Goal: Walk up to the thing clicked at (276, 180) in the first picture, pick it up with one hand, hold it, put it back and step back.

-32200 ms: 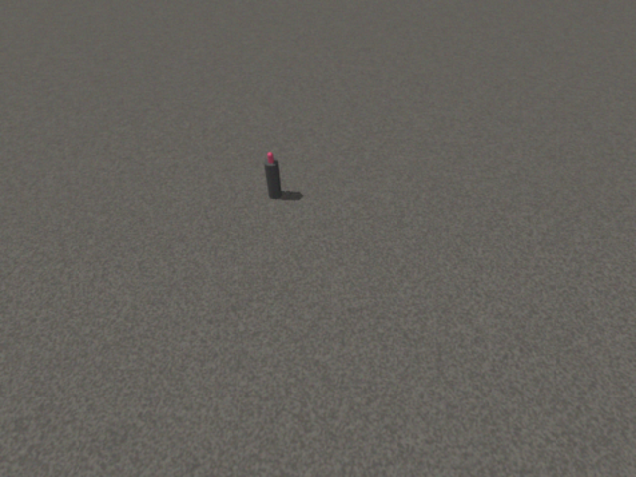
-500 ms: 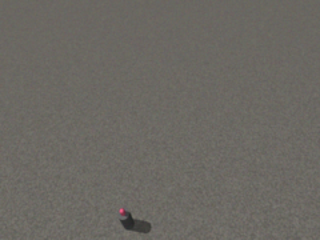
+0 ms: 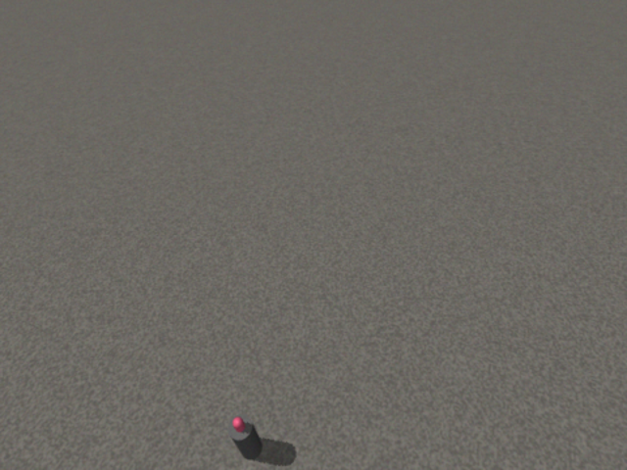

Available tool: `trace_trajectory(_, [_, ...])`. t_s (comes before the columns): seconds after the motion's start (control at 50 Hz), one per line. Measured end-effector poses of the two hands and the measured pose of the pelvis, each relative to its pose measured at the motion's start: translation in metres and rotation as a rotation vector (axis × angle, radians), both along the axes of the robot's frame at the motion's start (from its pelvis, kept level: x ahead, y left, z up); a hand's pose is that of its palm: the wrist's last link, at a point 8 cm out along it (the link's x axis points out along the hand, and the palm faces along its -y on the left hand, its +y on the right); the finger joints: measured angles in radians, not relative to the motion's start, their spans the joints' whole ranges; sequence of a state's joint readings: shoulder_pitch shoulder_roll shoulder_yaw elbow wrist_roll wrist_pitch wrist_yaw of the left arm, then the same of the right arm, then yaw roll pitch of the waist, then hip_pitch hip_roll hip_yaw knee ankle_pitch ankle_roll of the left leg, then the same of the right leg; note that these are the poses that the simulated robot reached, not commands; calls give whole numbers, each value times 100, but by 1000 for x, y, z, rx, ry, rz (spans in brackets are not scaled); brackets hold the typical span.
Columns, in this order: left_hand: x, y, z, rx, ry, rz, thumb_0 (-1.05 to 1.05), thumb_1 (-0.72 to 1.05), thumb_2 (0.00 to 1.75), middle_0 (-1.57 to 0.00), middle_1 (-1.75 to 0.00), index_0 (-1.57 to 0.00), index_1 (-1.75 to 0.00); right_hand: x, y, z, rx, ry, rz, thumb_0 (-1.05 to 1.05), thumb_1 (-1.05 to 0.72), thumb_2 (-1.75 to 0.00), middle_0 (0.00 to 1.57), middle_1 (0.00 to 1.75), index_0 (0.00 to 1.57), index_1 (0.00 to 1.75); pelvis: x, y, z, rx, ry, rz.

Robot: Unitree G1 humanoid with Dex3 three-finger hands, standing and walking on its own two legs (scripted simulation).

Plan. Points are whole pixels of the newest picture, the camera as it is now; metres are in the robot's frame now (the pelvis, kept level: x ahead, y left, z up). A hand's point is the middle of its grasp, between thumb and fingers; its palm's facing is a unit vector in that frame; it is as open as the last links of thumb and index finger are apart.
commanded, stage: stand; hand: left
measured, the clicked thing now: (244, 435) +0.36 +0.24 -0.66
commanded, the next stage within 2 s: step back in 0.14 s
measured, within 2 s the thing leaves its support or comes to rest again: neither
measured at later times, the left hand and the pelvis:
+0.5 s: hand out of the picture +0.08 +0.31 -0.19, palm faces -0.04 -0.92 -0.39, open 7.4 cm; pelvis -0.07 +0.04 -0.03, yaw +0 degrees
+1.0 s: hand out of the picture -0.04 +0.29 -0.17, palm faces -0.12 -0.91 -0.40, open 7.4 cm; pelvis -0.16 +0.04 -0.03, yaw -6 degrees
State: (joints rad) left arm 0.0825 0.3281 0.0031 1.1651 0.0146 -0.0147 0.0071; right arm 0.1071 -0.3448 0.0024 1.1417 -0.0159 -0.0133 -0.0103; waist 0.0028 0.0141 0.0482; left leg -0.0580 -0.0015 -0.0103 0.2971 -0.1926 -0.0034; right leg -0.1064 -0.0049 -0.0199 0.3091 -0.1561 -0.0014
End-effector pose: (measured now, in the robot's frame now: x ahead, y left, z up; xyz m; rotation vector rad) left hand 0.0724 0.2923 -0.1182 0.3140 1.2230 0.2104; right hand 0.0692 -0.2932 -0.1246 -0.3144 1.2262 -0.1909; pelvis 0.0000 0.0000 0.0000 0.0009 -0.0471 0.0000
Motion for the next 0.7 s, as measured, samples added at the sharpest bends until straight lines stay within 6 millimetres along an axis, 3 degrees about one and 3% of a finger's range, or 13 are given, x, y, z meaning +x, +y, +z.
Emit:
trace_trajectory(0.16, [-4, 1, 0, 1, 1, 4, 0, 90, 90, -20, -30, -20, -30, -4, 0, 0, 5, 4, -5, 1, -90, -90, 20, 30, 20, 30, -3, -1, 0, 0, 4, 0])
trace_trajectory(0.32, [-11, 24, -7, 39, -11, -17, 0, 90, 90, -20, -30, -20, -30, -19, -11, -3, -37, 21, -18, 1, -90, -90, 20, 30, 20, 30, -32, 8, -12, -8, 23, -3])
trace_trajectory(0.4, [-9, 42, -13, 53, -33, -53, 0, 90, 90, -20, -30, -20, -30, -39, -7, 2, -72, 36, -25, 1, -91, -90, 20, 30, 20, 30, -47, 23, -17, 6, 32, -2])
trace_trajectory(0.52, [-1, 66, -30, 42, -86, -75, 0, 90, 90, -20, -30, -20, -30, -85, 12, 3, -126, 82, -21, 1, -91, -90, 20, 30, 20, 30, -69, 47, -29, -3, 25, -5])
trace_trajectory(0.6, [-12, 65, -28, 24, -71, -84, 0, 90, 90, -20, -30, -20, -30, -108, 27, 10, -122, 93, -41, 1, -90, -90, 20, 30, 20, 30, -81, 52, -21, -15, 28, -15])
trace_trajectory(0.7, [-39, 64, -26, 16, -35, -111, 0, 90, 90, -20, -30, -20, -30, -117, 37, 8, -106, 34, -63, 1, -90, -90, 20, 30, 20, 30, -96, 57, -19, -19, 25, -48])
